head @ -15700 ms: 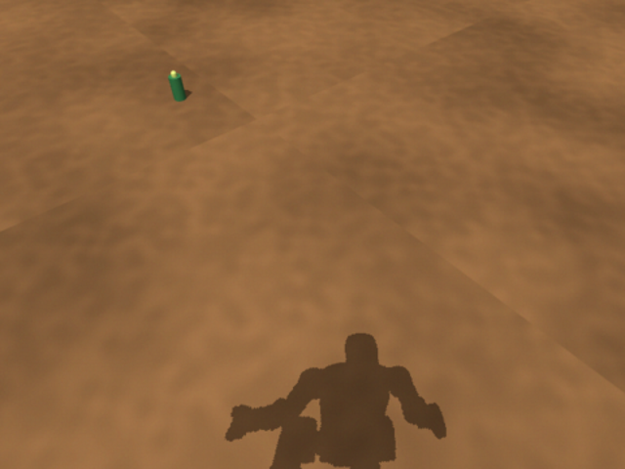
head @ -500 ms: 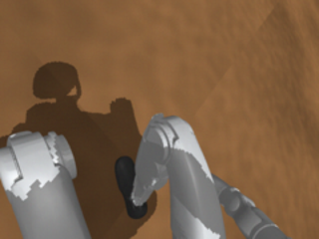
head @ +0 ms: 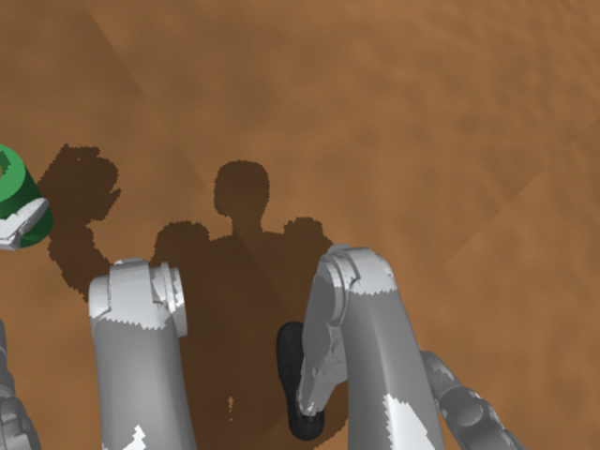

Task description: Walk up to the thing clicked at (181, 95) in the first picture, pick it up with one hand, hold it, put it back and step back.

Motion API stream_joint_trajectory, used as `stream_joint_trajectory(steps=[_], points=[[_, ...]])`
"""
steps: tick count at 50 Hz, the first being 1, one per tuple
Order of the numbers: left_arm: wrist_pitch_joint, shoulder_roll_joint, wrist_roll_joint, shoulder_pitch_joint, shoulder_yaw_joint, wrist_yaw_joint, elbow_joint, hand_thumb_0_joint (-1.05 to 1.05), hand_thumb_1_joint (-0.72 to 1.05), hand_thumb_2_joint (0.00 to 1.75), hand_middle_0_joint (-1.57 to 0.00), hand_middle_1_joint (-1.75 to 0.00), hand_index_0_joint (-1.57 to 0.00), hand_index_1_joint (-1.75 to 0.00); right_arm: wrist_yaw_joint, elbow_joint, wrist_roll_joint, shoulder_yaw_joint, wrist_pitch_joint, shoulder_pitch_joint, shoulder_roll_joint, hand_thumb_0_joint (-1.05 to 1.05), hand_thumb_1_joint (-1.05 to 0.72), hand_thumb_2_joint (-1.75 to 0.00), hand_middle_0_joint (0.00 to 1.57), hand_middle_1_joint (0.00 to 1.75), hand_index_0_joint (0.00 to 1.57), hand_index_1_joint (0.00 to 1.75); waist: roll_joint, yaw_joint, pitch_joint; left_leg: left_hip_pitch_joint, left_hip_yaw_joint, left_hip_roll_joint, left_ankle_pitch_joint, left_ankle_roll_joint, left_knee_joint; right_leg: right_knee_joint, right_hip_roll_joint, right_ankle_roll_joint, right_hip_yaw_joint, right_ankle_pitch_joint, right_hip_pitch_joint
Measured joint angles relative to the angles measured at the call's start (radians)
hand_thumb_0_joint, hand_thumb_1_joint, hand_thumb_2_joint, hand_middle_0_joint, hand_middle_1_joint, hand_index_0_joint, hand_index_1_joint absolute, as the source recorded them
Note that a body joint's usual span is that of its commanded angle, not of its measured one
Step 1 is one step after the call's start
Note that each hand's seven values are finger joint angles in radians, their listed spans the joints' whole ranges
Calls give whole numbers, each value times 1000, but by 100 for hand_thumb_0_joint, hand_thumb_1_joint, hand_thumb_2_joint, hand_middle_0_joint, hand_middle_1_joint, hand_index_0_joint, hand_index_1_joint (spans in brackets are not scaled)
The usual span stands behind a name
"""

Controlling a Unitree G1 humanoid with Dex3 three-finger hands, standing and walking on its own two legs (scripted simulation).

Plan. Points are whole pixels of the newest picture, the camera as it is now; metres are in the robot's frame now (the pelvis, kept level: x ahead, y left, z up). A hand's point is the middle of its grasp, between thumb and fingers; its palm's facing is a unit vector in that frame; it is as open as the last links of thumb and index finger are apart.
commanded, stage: settle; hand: left
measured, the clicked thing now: out of the picture +0.40 +0.33 -0.10
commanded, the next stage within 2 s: lift in 1.00 s
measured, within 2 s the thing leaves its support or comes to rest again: neither
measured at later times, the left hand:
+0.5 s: hand out of the picture +0.41 +0.32 -0.01, palm faces +0.38 -0.92 -0.03, open 10.4 cm
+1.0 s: hand out of the picture +0.40 +0.31 +0.03, palm faces +0.40 -0.92 -0.02, open 10.4 cm
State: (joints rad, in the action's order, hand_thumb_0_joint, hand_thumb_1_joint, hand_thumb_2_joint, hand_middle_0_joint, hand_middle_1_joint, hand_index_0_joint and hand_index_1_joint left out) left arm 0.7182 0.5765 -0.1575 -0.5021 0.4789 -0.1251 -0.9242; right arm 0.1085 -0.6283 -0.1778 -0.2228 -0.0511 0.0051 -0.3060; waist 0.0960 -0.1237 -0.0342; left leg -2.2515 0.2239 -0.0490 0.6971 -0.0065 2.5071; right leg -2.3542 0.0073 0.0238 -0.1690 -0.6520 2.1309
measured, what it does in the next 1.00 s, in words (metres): rises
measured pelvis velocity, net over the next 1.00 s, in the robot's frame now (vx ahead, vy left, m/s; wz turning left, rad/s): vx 0.01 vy -0.01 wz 0.10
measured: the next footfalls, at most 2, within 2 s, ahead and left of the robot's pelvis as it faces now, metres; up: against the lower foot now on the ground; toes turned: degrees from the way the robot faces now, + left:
none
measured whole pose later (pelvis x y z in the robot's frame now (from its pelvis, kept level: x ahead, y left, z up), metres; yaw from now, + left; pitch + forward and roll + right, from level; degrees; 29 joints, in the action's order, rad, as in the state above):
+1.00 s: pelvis +0.01 -0.01 +0.05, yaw +6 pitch +32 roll -5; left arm 0.61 0.41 -0.16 -0.54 0.51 -0.18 -0.86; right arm 0.05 -0.70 -0.09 -0.03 -0.01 0.07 -0.28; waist 0.01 -0.09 0.12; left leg -2.16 0.10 -0.05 0.69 0.01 2.28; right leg -2.23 -0.02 0.00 -0.07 -0.68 2.10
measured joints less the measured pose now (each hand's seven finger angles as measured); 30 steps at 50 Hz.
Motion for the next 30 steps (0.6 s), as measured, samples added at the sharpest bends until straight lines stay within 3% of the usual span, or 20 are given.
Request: stream_joint_trajectory(steps=[14,30], points=[[-63,-69,-27,-20,22,-52,62,2,-44,113,-71,-107,-67,-106,-31,-31,57,101,5,15,5,0,-89,-90,21,30,20,30,-58,15,70,15,-64,1,16,8,-87,35,-17,-15,49,-39,17],[-108,-137,-18,-22,34,-72,89,2,-44,113,-71,-106,-67,-106,-52,-53,83,161,18,47,10,0,-90,-90,21,30,20,30,-75,29,112,52,-96,-1,7,18,-158,76,-22,-28,73,-38,4]])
